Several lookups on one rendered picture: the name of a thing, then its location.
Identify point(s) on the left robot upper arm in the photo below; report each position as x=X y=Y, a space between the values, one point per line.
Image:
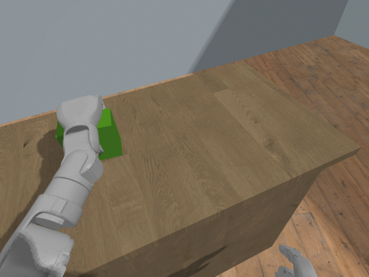
x=39 y=252

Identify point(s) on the table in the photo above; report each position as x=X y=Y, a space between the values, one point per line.
x=213 y=166

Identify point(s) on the robot left hand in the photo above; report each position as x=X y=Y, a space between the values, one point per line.
x=83 y=109

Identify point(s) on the robot right hand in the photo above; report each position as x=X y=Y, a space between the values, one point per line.
x=301 y=266

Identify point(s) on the sponge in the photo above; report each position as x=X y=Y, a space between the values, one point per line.
x=109 y=137

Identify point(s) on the robot left forearm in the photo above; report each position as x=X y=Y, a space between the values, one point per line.
x=61 y=203

